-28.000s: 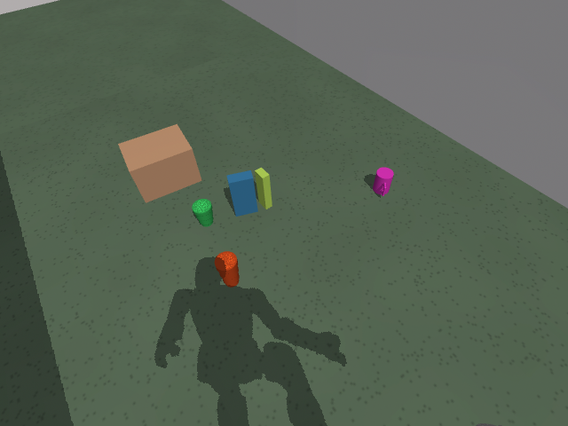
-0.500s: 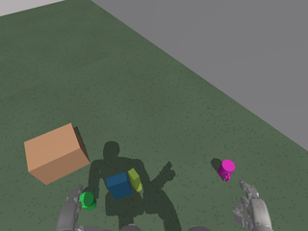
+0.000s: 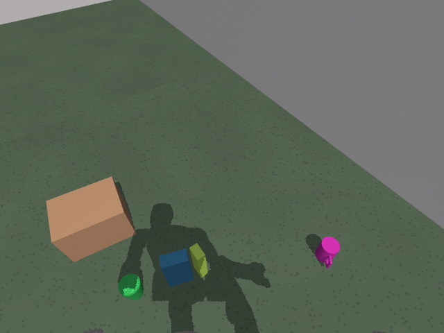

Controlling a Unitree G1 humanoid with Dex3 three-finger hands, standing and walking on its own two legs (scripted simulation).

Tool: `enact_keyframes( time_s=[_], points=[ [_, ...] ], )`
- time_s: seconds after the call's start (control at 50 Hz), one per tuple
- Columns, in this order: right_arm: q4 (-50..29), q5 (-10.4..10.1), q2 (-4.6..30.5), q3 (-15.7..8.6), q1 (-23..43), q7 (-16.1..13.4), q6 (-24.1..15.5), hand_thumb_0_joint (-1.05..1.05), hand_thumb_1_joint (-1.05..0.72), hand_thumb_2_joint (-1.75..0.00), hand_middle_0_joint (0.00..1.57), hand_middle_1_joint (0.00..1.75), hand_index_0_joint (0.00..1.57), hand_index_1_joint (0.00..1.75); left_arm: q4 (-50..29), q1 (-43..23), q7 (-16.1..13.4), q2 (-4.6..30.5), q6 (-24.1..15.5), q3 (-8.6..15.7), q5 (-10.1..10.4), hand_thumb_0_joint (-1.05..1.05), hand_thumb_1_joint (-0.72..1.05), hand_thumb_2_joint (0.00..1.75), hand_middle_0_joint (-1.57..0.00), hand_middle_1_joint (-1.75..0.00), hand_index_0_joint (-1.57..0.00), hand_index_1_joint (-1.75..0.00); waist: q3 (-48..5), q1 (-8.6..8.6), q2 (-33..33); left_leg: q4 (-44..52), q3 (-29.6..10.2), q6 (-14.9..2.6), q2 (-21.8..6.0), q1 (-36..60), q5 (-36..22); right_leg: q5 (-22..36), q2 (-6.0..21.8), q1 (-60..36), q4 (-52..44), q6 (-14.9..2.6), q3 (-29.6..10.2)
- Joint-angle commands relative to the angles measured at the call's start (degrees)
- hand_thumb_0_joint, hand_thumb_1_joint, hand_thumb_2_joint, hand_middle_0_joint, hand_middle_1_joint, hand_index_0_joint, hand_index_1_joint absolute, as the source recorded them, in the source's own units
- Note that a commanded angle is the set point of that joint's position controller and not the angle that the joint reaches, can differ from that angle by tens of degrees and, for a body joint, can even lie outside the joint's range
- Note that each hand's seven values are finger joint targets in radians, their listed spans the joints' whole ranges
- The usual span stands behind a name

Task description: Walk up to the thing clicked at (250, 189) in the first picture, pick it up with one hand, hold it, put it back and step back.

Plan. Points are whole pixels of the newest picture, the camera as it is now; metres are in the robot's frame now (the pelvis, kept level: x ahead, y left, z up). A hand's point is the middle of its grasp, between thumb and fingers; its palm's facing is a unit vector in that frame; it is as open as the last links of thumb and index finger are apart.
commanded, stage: stand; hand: left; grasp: from the side
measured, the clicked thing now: (177, 268) +0.45 +0.22 -0.64
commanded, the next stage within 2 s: step back in 1.84 s
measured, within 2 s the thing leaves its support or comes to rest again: neither
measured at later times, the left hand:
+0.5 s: hand out of the picture +0.04 +0.25 -0.13, palm faces +0.00 -0.94 -0.35, open 7.4 cm
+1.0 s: hand out of the picture +0.06 +0.25 -0.13, palm faces -0.02 -0.94 -0.34, open 7.4 cm
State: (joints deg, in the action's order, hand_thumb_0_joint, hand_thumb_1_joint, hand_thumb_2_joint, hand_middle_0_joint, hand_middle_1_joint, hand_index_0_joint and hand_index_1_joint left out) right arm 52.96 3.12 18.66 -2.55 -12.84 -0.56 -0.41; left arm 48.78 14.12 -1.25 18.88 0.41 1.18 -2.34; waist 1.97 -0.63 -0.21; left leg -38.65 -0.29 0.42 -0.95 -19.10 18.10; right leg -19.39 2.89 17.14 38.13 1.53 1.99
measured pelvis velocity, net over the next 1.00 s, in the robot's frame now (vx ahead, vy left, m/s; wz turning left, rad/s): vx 0.00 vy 0.00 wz -0.01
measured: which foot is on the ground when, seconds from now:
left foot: down 0.00-1.00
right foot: down 0.00-1.00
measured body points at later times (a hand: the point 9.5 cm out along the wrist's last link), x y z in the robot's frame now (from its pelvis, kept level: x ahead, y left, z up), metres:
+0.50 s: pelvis +0.00 +0.00 +0.02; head -0.01 -0.01 +0.47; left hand +0.04 +0.30 -0.11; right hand +0.07 -0.28 -0.12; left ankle +0.03 +0.12 -0.72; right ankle +0.01 -0.14 -0.72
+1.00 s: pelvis +0.00 +0.00 +0.03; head +0.01 -0.01 +0.48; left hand +0.06 +0.30 -0.11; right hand +0.06 -0.30 -0.12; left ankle +0.03 +0.12 -0.72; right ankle +0.01 -0.14 -0.72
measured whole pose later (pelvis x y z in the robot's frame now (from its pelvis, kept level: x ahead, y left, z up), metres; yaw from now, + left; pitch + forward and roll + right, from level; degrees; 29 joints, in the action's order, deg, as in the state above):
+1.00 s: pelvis +0.00 +0.00 +0.03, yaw +0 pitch -3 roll +0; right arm 66.0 1.4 19.2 -0.6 -7.7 -0.2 -0.2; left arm 66.8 7.4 -0.3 18.6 -0.3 0.3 -1.2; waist 3.3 -0.3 0.9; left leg -19.9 0.3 0.6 -0.8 -8.3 8.8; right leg -10.1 2.7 6.7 19.8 1.7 2.0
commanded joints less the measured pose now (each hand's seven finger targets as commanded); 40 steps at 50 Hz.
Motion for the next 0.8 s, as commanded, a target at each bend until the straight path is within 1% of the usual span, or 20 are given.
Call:
enact_keyframes(
  time_s=[0.0,0.02,0.1,0.12,0.16,0.2,0.24,0.3,0.38,0.42,0.48,0.5,0.54,0.6,0.64,0.68,0.7,0.72,0.76,0.78],
  points=[
    [-2.1,-0.6,9.6,-1.5,4.1,-0.5,-1.3,0.0,-0.9,-0.9,0.2,0.3,0.2,0.3,-0.2,-3.4,-0.5,8.6,-2.1,2.1,0.4,0.0,0.9,0.9,-0.2,-0.3,-0.2,-0.3,-2.4,-0.22,3.4,15.9,-7.8,-2.82,-4.7,2.0,-2.3,6.6,2.0,-5.4,-10.1,-2.87,-3.5],
    [-1.2,-0.7,9.9,-1.5,4.3,-0.5,-1.3,0.0,-0.9,-0.9,0.2,0.3,0.2,0.3,1.1,-2.7,-0.6,8.8,-2.1,2.0,0.4,0.0,0.9,0.9,-0.2,-0.3,-0.2,-0.3,-2.8,-0.61,3.4,16.4,-7.8,-2.74,-4.8,3.6,-3.5,7.4,2.3,-5.8,-11.3,-2.85,-3.6],
    [1.8,-1.4,10.1,-1.0,4.1,-0.6,-1.3,0.0,-0.9,-0.9,0.2,0.3,0.2,0.3,5.4,-3.5,-0.7,10.2,-2.3,1.8,0.7,0.0,0.9,0.9,-0.2,-0.3,-0.2,-0.3,-3.3,-0.16,1.3,16.3,-6.0,-2.31,-4.5,8.4,-11.4,11.6,3.7,-7.9,-15.2,-2.51,-4.5],
    [2.7,-1.5,10.1,-0.9,4.0,-0.6,-1.2,0.0,-0.9,-0.9,0.2,0.3,0.2,0.3,6.4,-4.2,-0.7,10.5,-2.2,1.6,0.7,0.0,0.9,0.9,-0.2,-0.3,-0.2,-0.3,-1.7,0.24,0.9,17.1,-5.8,-1.86,-4.2,8.0,-10.6,10.4,3.7,-7.4,-15.9,-2.46,-4.7],
    [3.8,-1.6,10.6,-0.9,4.1,-0.7,-1.0,0.0,-0.9,-0.9,0.2,0.3,0.2,0.3,7.8,-4.9,-0.7,10.9,-2.1,1.6,0.9,0.0,0.9,0.9,-0.2,-0.3,-0.2,-0.3,-1.3,0.42,0.7,18.7,-6.0,-1.98,-4.5,8.6,-8.7,9.7,3.8,-8.0,-17.4,-2.26,-4.7],
    [4.9,-1.6,10.8,-0.8,4.9,-0.7,-0.8,0.0,-0.9,-0.9,0.2,0.3,0.2,0.3,9.3,-4.7,-0.6,10.5,-2.0,1.2,0.9,0.0,0.9,0.9,-0.2,-0.3,-0.2,-0.3,-0.5,0.01,0.7,19.8,-6.3,-1.93,-4.9,8.9,-6.8,8.5,3.8,-8.0,-18.2,-2.16,-4.4],
    [5.5,-1.7,10.8,-0.7,5.3,-0.6,-0.8,0.0,-0.9,-0.9,0.2,0.3,0.2,0.3,10.4,-5.1,-0.5,11.0,-1.9,1.2,0.8,0.0,0.9,0.9,-0.2,-0.3,-0.2,-0.3,0.3,0.15,0.7,21.1,-6.4,-1.66,-4.7,8.4,-5.2,7.4,3.6,-7.9,-19.1,-1.98,-4.3],
    [6.7,-1.7,10.7,-0.6,5.5,-0.5,-0.8,0.0,-0.9,-0.9,0.2,0.3,0.2,0.3,11.5,-6.2,-0.5,11.0,-2.1,1.1,0.8,0.0,0.9,0.9,-0.2,-0.3,-0.2,-0.3,-0.5,0.28,0.0,21.2,-6.0,-1.59,-4.9,9.3,-7.1,8.4,4.4,-9.0,-20.0,-1.98,-4.8],
    [7.7,-1.9,10.3,-0.4,6.2,-0.4,-0.7,0.0,-0.9,-0.9,0.2,0.3,0.2,0.3,12.9,-6.5,-0.5,11.4,-2.2,1.1,0.8,0.0,0.9,0.9,-0.2,-0.3,-0.2,-0.3,-0.2,0.17,-0.9,21.8,-5.8,-1.47,-4.9,10.3,-7.6,8.0,4.5,-8.8,-21.3,-1.71,-4.7],
    [8.1,-1.8,10.4,-0.3,6.6,-0.3,-0.6,0.0,-0.9,-0.9,0.2,0.3,0.2,0.3,13.3,-7.0,-0.4,11.4,-2.1,1.0,0.8,0.0,0.9,0.9,-0.2,-0.3,-0.2,-0.3,0.4,0.26,-0.2,22.4,-5.8,-1.38,-4.8,9.4,-6.3,7.3,4.5,-8.8,-21.7,-1.59,-4.6],
    [8.5,-1.9,10.7,-0.3,7.4,-0.2,-0.6,0.0,-0.9,-0.9,0.2,0.3,0.2,0.3,13.7,-7.6,-0.4,11.6,-2.2,1.1,0.8,0.0,0.9,0.9,-0.2,-0.3,-0.2,-0.3,0.3,0.06,-0.3,22.4,-5.7,-1.32,-4.9,9.7,-6.8,7.0,4.5,-9.1,-22.0,-1.53,-4.6],
    [8.6,-1.9,10.7,-0.4,7.5,-0.3,-0.6,0.0,-0.9,-0.9,0.2,0.3,0.2,0.3,13.8,-7.7,-0.4,11.7,-2.2,1.1,0.8,0.0,0.9,0.9,-0.2,-0.3,-0.2,-0.3,-0.5,0.14,-0.4,22.2,-5.6,-1.4,-5.1,10.4,-7.5,7.5,4.8,-9.2,-22.3,-1.65,-4.9],
    [9.1,-1.9,10.9,-0.3,7.3,-0.3,-0.5,0.0,-0.9,-0.9,0.2,0.3,0.2,0.3,14.1,-7.8,-0.3,12.0,-2.2,1.2,0.9,0.0,0.9,0.9,-0.2,-0.3,-0.2,-0.3,0.3,0.16,0.6,22.8,-5.6,-1.24,-5.0,9.5,-5.7,7.3,4.5,-9.3,-22.4,-1.61,-4.8],
    [9.3,-1.9,11.2,-0.2,7.4,-0.3,-0.6,0.0,-0.9,-0.9,0.2,0.3,0.2,0.3,14.2,-8.4,-0.2,11.8,-2.2,1.2,1.0,0.0,0.9,0.9,-0.2,-0.3,-0.2,-0.3,-0.3,0.25,1.1,23.0,-5.4,-1.28,-5.2,9.4,-6.4,8.4,4.7,-9.9,-22.4,-1.73,-5.0],
    [9.4,-2.0,11.3,-0.1,8.0,-0.2,-0.7,0.0,-0.9,-0.9,0.2,0.3,0.2,0.3,14.6,-8.0,-0.1,11.7,-2.0,1.1,0.9,0.0,0.9,0.9,-0.2,-0.3,-0.2,-0.3,0.5,0.05,1.1,23.8,-5.8,-1.13,-5.2,9.0,-4.4,6.4,4.3,-9.2,-22.2,-1.68,-4.4],
    [9.5,-1.9,11.5,-0.2,7.7,-0.3,-0.6,0.0,-0.9,-0.9,0.2,0.3,0.2,0.3,14.7,-8.0,0.0,11.9,-2.0,1.2,1.0,0.0,0.9,0.9,-0.2,-0.3,-0.2,-0.3,-0.3,0.13,0.6,23.6,-5.7,-1.38,-5.5,9.3,-4.5,7.0,4.5,-9.4,-22.5,-1.83,-4.9],
    [9.6,-2.0,11.3,-0.1,7.6,-0.2,-0.6,0.0,-0.9,-0.9,0.2,0.3,0.2,0.3,14.8,-8.4,-0.1,11.9,-2.0,1.1,0.9,0.0,0.9,0.9,-0.2,-0.3,-0.2,-0.3,0.5,0.18,0.5,23.7,-5.7,-1.26,-5.2,8.9,-4.7,6.1,4.4,-9.3,-22.5,-1.77,-4.6],
    [9.7,-2.0,11.4,-0.2,7.4,-0.2,-0.7,0.0,-0.9,-0.9,0.2,0.3,0.2,0.3,14.6,-8.6,0.0,12.0,-2.1,1.2,1.0,0.0,0.9,0.9,-0.2,-0.3,-0.2,-0.3,-0.7,0.22,0.4,23.2,-5.4,-1.35,-5.3,9.8,-6.2,7.2,4.7,-9.8,-22.6,-1.86,-5.1],
    [9.7,-2.0,11.5,-0.1,7.7,-0.1,-0.6,0.0,-0.9,-0.9,0.2,0.3,0.2,0.3,14.8,-8.6,0.0,12.0,-2.1,1.1,1.0,0.0,0.9,0.9,-0.2,-0.3,-0.2,-0.3,0.4,0.22,0.4,23.5,-5.5,-1.25,-5.2,9.1,-4.6,5.4,4.5,-8.9,-22.8,-1.67,-4.9],
    [9.6,-2.0,11.7,-0.1,7.8,-0.1,-0.6,0.0,-0.9,-0.9,0.2,0.3,0.2,0.3,14.7,-8.4,0.0,12.2,-2.1,1.2,1.0,0.0,0.9,0.9,-0.2,-0.3,-0.2,-0.3,-0.5,0.2,0.6,23.2,-5.4,-1.42,-5.3,9.6,-4.9,6.6,4.7,-9.3,-23.0,-1.83,-5.1]
  ],
)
